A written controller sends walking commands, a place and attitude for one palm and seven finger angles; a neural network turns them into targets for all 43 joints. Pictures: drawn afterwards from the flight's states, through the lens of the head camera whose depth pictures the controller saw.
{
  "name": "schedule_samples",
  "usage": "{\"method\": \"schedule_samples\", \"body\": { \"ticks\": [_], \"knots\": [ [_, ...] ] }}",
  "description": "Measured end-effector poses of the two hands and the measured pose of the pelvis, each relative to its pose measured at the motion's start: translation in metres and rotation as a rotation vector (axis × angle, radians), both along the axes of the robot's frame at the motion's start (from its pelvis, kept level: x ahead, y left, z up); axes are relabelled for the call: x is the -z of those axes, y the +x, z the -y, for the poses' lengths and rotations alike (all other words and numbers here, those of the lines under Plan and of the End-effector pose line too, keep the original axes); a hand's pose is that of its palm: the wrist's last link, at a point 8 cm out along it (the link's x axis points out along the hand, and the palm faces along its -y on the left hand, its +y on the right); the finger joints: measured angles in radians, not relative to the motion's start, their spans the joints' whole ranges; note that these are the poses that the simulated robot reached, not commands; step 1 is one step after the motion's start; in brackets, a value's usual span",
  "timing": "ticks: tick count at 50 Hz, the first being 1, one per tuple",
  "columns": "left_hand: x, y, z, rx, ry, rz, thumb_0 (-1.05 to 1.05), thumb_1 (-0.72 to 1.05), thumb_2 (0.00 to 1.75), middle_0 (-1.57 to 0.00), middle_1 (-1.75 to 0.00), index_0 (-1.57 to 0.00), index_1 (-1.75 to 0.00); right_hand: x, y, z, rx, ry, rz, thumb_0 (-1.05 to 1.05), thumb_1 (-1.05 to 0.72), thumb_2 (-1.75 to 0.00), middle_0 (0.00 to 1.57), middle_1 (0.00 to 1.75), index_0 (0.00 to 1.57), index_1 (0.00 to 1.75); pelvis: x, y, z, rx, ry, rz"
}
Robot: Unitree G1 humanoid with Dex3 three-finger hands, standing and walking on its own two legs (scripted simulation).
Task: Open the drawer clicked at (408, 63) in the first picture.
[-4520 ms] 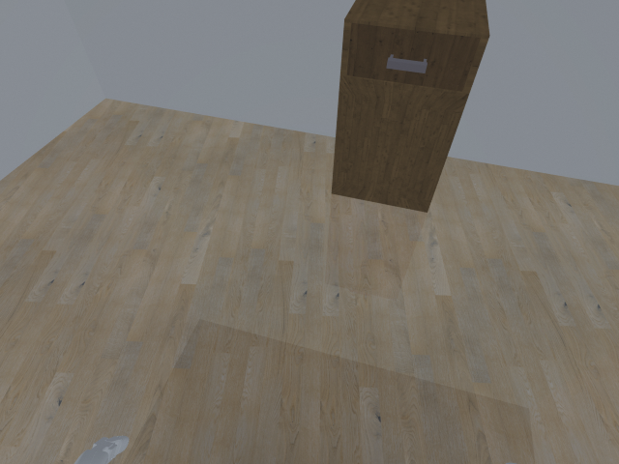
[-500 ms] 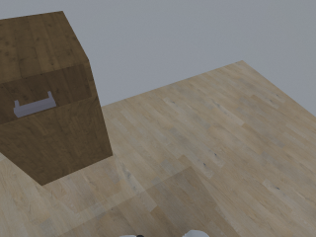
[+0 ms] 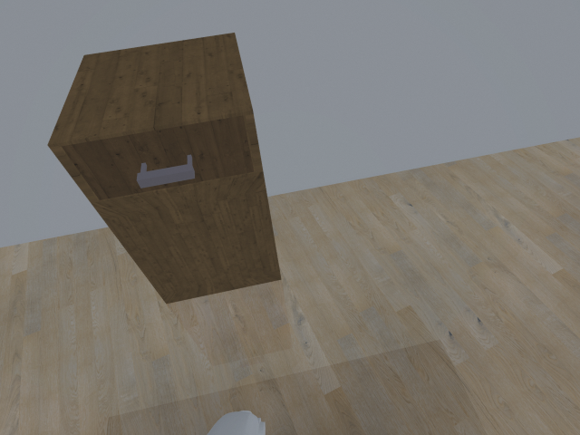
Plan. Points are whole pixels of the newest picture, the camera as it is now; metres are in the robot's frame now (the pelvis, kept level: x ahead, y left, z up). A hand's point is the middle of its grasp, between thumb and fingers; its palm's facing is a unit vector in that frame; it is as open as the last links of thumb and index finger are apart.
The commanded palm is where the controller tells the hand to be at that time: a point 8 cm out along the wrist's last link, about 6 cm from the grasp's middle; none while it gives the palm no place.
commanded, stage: turn to face it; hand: left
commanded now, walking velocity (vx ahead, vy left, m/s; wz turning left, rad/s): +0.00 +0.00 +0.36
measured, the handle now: (166, 169) +0.70 +0.33 -0.09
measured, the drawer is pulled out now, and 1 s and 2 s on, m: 0.00 0.00 0.00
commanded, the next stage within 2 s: take the last steps up to it in 0.24 s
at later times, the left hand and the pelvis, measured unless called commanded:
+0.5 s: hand out of the picture +0.02 +0.28 -0.17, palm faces +0.19 -0.95 -0.22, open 7.4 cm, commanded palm none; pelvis +0.01 +0.06 +0.00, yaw +9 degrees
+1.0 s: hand out of the picture +0.05 +0.19 -0.17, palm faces +0.23 -0.95 -0.20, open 7.3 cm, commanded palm none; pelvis +0.11 +0.03 +0.00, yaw +11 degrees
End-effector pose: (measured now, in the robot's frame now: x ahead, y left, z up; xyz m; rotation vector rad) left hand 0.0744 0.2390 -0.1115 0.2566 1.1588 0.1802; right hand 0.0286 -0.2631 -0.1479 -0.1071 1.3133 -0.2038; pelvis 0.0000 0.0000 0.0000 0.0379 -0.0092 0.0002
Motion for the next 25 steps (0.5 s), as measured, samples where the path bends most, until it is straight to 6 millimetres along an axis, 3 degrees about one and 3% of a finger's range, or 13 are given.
{"method": "schedule_samples", "body": {
  "ticks": [5, 10, 13, 16, 19, 25],
  "knots": [
    [0.015, -0.043, -0.01, -0.086, -0.036, -0.075, 0.01, 0.91, 0.9, -0.2, -0.3, -0.2, -0.3, -0.002, 0.046, -0.015, -0.112, -0.022, 0.02, 0.01, -0.91, -0.9, 0.2, 0.3, 0.2, 0.3, 0.004, 0.0, -0.013, -0.051, -0.006, -0.007],
    [0.041, -0.094, -0.039, -0.181, -0.072, -0.193, 0.01, 0.91, 0.9, -0.2, -0.3, -0.2, -0.3, -0.01, 0.103, -0.051, -0.228, -0.063, 0.114, 0.01, -0.91, -0.9, 0.2, 0.3, 0.2, 0.3, 0.016, 0.002, -0.037, -0.091, -0.034, -0.02],
    [0.052, -0.113, -0.059, -0.223, -0.079, -0.254, 0.01, 0.91, 0.9, -0.2, -0.3, -0.2, -0.3, -0.019, 0.124, -0.073, -0.275, -0.079, 0.174, 0.01, -0.91, -0.9, 0.2, 0.3, 0.2, 0.3, 0.018, 0.001, -0.048, -0.101, -0.033, -0.011],
    [0.048, -0.115, -0.072, -0.242, -0.078, -0.262, 0.01, 0.91, 0.9, -0.2, -0.3, -0.2, -0.3, -0.032, 0.128, -0.089, -0.293, -0.089, 0.198, 0.0, -0.91, -0.9, 0.2, 0.3, 0.2, 0.3, 0.009, 0.002, -0.056, -0.111, -0.056, 0.001],
    [0.041, -0.104, -0.082, -0.249, -0.08, -0.216, 0.01, 0.91, 0.9, -0.2, -0.3, -0.2, -0.3, -0.038, 0.125, -0.1, -0.302, -0.086, 0.193, 0.0, -0.9, -0.9, 0.2, 0.3, 0.21, 0.3, 0.002, 0.002, -0.061, -0.13, -0.071, 0.009],
    [0.03, -0.074, -0.086, -0.225, -0.082, -0.115, 0.01, 0.91, 0.9, -0.2, -0.3, -0.2, -0.3, -0.034, 0.1, -0.111, -0.283, -0.044, 0.158, 0.0, -0.9, -0.9, 0.21, 0.3, 0.21, 0.3, -0.004, 0.008, -0.065, -0.148, -0.066, 0.018]
  ]
}}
